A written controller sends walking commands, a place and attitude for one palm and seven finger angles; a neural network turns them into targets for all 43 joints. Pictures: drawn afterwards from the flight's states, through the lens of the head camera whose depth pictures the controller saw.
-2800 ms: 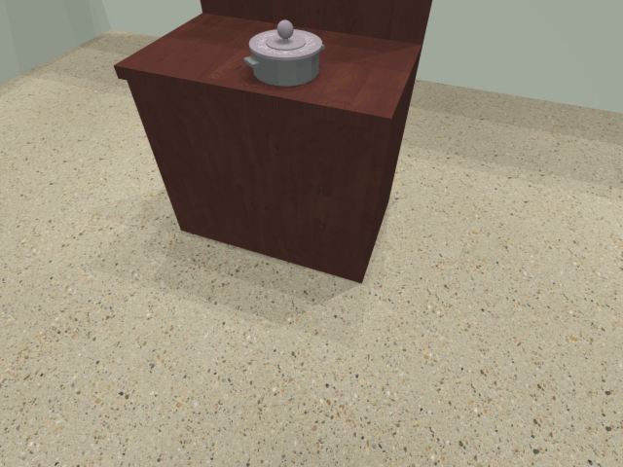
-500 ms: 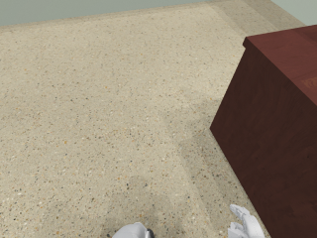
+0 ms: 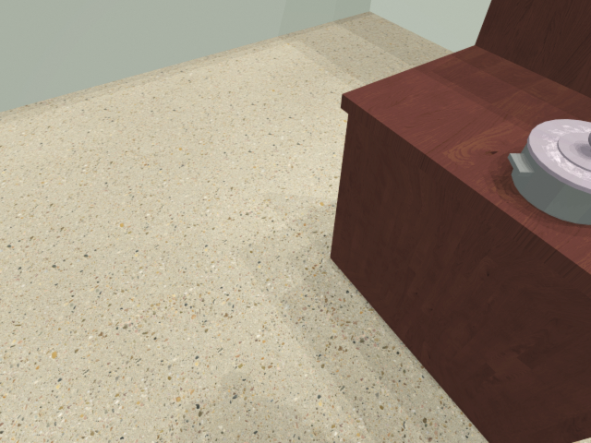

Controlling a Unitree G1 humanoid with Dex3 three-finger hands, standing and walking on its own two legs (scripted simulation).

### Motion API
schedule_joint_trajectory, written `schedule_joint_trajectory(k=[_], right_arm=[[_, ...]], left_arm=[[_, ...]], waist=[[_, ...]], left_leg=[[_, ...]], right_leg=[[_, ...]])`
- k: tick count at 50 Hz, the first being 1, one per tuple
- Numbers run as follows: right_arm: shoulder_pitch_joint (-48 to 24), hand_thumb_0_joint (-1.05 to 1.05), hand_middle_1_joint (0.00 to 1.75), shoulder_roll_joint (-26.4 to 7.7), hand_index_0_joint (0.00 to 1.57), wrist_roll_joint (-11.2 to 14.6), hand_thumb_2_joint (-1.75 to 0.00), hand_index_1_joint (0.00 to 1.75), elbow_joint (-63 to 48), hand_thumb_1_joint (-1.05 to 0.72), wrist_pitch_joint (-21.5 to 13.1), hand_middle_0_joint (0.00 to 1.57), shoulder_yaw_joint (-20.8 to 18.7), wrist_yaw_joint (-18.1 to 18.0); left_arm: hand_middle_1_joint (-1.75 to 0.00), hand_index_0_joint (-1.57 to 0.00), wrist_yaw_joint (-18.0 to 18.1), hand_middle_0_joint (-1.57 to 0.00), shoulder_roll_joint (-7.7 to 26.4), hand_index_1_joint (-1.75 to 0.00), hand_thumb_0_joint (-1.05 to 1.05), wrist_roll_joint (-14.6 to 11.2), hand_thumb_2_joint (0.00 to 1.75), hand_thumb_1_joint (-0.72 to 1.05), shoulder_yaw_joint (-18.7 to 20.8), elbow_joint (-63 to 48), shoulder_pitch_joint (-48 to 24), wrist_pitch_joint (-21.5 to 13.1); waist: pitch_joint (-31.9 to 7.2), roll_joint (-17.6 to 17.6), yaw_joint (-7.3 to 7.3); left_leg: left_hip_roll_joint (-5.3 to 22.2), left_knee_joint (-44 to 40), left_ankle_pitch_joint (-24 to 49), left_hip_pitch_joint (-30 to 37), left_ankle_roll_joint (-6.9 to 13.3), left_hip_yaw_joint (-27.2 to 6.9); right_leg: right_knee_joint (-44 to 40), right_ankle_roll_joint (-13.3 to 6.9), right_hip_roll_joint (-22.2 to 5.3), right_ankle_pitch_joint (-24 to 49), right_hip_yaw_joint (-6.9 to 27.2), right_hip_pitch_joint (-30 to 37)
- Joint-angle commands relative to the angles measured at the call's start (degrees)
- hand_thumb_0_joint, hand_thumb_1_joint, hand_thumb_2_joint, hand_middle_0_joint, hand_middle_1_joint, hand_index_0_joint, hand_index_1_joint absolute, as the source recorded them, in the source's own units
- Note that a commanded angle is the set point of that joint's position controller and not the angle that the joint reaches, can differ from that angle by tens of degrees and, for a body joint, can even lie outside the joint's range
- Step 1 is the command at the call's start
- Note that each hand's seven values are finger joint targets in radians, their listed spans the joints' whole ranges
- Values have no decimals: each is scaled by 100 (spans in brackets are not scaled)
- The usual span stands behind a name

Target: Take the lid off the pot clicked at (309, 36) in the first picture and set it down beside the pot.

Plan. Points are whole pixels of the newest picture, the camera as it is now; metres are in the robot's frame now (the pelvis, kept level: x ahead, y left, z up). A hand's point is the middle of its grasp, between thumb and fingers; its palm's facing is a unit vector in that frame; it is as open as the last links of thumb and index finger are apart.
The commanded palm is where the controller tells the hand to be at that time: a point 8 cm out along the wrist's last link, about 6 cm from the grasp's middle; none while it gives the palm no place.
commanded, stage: turn to face it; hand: left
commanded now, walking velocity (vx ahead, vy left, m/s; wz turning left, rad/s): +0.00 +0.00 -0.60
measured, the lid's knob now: out of the picture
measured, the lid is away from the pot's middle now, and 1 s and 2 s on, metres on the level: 0.00 0.00 0.00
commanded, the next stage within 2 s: take the last steps up to it in 1.48 s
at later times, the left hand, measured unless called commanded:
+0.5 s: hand out of the picture +0.12 +0.21 -0.17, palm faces -0.16 -0.96 -0.22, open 7.4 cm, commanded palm none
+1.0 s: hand (237, 416) +0.19 +0.11 -0.14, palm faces -0.52 -0.80 -0.29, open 7.4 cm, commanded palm none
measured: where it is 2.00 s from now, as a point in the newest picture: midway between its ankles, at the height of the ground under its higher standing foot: outside the picture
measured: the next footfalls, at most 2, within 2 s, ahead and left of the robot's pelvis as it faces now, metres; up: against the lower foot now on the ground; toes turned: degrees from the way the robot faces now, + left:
right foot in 0.02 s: +0.03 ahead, -0.11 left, +0.00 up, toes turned -6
left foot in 0.48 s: +0.09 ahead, +0.12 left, +0.00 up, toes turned -13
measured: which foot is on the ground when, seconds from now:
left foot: down 0.00-0.02, up 0.04-0.46, down 0.48-0.90, up 0.92-1.00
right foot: up 0.00-0.00, down 0.02-0.48, up 0.50-0.90, down 0.92-1.00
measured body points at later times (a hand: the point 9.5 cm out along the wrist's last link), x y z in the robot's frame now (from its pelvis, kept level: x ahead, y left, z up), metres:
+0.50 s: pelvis +0.01 +0.02 +0.00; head +0.05 +0.03 +0.45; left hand +0.13 +0.26 -0.15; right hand +0.07 -0.25 -0.12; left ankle +0.05 +0.13 -0.74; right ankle -0.01 -0.11 -0.73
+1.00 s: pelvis -0.02 -0.01 +0.00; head -0.01 -0.06 +0.44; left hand +0.21 +0.15 -0.12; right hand -0.14 -0.25 -0.17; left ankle +0.04 +0.13 -0.68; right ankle -0.06 -0.09 -0.73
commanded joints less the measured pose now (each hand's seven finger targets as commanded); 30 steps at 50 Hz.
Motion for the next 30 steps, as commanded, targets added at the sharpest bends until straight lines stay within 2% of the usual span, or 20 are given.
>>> schedule_joint_trajectory(k=[1, 2, 3, 4, 5, 6, 8, 12, 14, 16, 19, 21, 22, 23, 24, 25, 26, 27, 28, 30], right_arm=[[146, 0, 30, -473, 20, 84, -90, 30, -538, -90, -72, 20, -204, 16], [-329, 0, 30, -515, 20, 63, -90, 30, -716, -90, -11, 20, -173, -16], [-430, 0, 30, -508, 20, 59, -90, 30, -717, -90, 29, 20, -163, -32], [-391, 0, 30, -532, 20, 52, -90, 30, -657, -90, 42, 20, -174, -25], [-367, 0, 30, -602, 20, 52, -90, 30, -593, -90, 52, 20, -190, -20], [-295, 0, 30, -594, 20, 45, -90, 30, -540, -90, 64, 20, -198, -7], [-180, 0, 30, -561, 20, 42, -90, 30, -523, -90, 86, 20, -214, 5], [-395, 0, 30, -561, 20, 47, -90, 30, -642, -90, 71, 20, -202, -18], [-552, 0, 30, -585, 20, 55, -90, 30, -734, -90, 53, 20, -202, -33], [-580, 0, 30, -574, 20, 78, -90, 30, -801, -90, 22, 20, -200, -45], [-434, 0, 30, -603, 20, 119, -90, 30, -860, -90, -20, 20, -191, -73], [-57, 0, 30, -616, 20, 133, -90, 30, -784, -90, -52, 20, -193, -95], [140, 0, 30, -702, 20, 131, -90, 30, -731, -90, -84, 20, -207, -120], [291, 0, 30, -1067, 20, 93, -90, 30, -734, -90, -135, 20, -248, -140], [304, 0, 30, -1588, 20, 51, -90, 30, -827, -90, -124, 20, -344, -129], [318, 0, 30, -1601, 20, 30, -90, 30, -934, -90, -72, 20, -311, -98], [-32, 0, 30, -1308, 20, -11, -90, 30, -1043, -90, -76, 20, -235, -87], [-338, 0, 30, -1126, 20, -13, -90, 30, -1099, -90, -107, 20, -187, -112], [-505, 0, 30, -1112, 20, -9, -90, 30, -1164, -90, -96, 20, -149, -123], [-513, 0, 30, -1018, 20, 11, -90, 30, -1159, -90, -102, 20, -114, -130]], left_arm=[[-30, -20, 125, -20, 1353, -30, 0, 67, 90, 90, 275, -287, 689, -305], [-30, -20, 168, -20, 1474, -30, 0, -22, 90, 90, 296, -247, 983, -286], [-30, -20, 219, -20, 1328, -30, 0, -17, 90, 90, 290, -240, 878, -282], [-30, -20, 230, -20, 1235, -30, 0, -28, 90, 90, 302, -285, 630, -285], [-30, -20, 233, -20, 1085, -30, 0, -47, 90, 90, 271, -372, 328, -263], [-30, -20, 208, -20, 1045, -30, 0, -55, 90, 90, 251, -429, 203, -282], [-30, -20, 174, -20, 1093, -30, 0, -44, 90, 90, 266, -486, 97, -307], [-30, -20, 136, -20, 1242, -30, 0, -25, 90, 90, 324, -431, 244, -294], [-30, -20, 119, -20, 1299, -30, 0, -23, 90, 90, 347, -407, 322, -279], [-30, -20, 127, -20, 1376, -30, 0, -4, 90, 90, 380, -433, 252, -260], [-30, -20, 125, -20, 1436, -30, 0, 2, 90, 90, 416, -535, -35, -222], [-30, -20, 111, -20, 1435, -30, 0, -31, 90, 90, 414, -592, -271, -185], [-30, -20, 95, -20, 1347, -30, 0, -71, 90, 90, 392, -633, -347, -163], [-30, -20, 75, -20, 1062, -30, 0, -119, 90, 90, 333, -734, -287, -137], [-30, -20, 17, -20, 794, -30, 0, -129, 90, 90, 282, -842, -192, -134], [-30, -20, 27, -20, 995, -30, 0, -44, 90, 90, 296, -866, -337, -144], [-30, -20, 4, -20, 1060, -30, 0, -6, 90, 90, 347, -779, -161, -114], [-30, -20, -46, -20, 1088, -30, 0, 25, 90, 90, 390, -684, -204, -86], [-30, -20, -102, -20, 1079, -30, 0, 15, 90, 90, 374, -649, -191, -56], [-30, -20, -161, -20, 951, -30, 0, 1, 90, 90, 334, -633, -124, -27]], waist=[[-571, -1627, 215], [-487, -1368, 494], [-482, -995, 383], [-442, -1135, 290], [-333, -794, 189], [-309, -633, 130], [-379, -527, 77], [-433, -558, 219], [-448, -700, 294], [-530, -748, 294], [-581, -878, 172], [-633, -820, -15], [-659, -676, -121], [-780, 182, -177], [-689, 1767, -144], [-508, 1319, -216], [-417, 1010, -34], [-171, 997, 57], [-102, 934, 125], [-131, 1034, 161]], left_leg=[[427, 1531, -745, -1436, -482, -296], [92, 2393, -1900, -1772, -582, -885], [164, 2929, -1659, -2019, -554, -1336], [222, 3178, -1371, -2169, -583, -1480], [286, 3294, -982, -2157, -633, -1549], [282, 3283, -728, -2077, -688, -1583], [204, 3022, -581, -1846, -762, -1559], [39, 2384, -665, -1781, -826, -1537], [-38, 2125, -732, -1728, -827, -1552], [-101, 1749, -856, -1515, -807, -1565], [-228, 995, -794, -915, -728, -1596], [-327, -46, -136, -173, -687, -1508], [-257, -750, 418, 507, -641, -1502], [597, -1320, 723, 1284, -386, -2316], [2017, -1589, 1702, 1505, 187, -3700], [2374, -1464, 1862, 937, 628, -3739], [2122, -1625, 1226, 448, 689, -3324], [1766, -1657, 1244, 225, 566, -2932], [1521, -1573, 1394, 222, 478, -2468], [1224, -1388, 1922, 393, 371, -1784]], right_leg=[[-1899, -821, -1614, 3246, 2274, 1575], [-1885, -1425, -2058, 4297, 2520, 1292], [-1842, -1550, -1812, 4158, 2267, 1374], [-1855, -1457, -1555, 3875, 2140, 1321], [-1820, -1375, -1323, 3604, 1919, 1232], [-1848, -1290, -1192, 3438, 1710, 1086], [-1891, -1257, -1070, 3083, 1653, 927], [-1793, -1363, -994, 3140, 1980, 1129], [-1705, -1404, -981, 3320, 2178, 1178], [-1587, -1432, -976, 3499, 2319, 1178], [-1414, -1356, -897, 3578, 2548, 829], [-1127, -1078, -660, 3327, 2501, 464], [-855, -839, -393, 2910, 2370, 45], [-238, -524, 165, 1596, 1947, -764], [1047, -128, 806, -1226, 1076, -1750], [2116, -54, 464, -1525, 894, -1628], [2677, 4, 340, -1267, 926, -1512], [2960, 46, 291, -919, 875, -1569], [3146, 78, 229, -638, 789, -1609], [3140, 140, 166, -370, 563, -1625]])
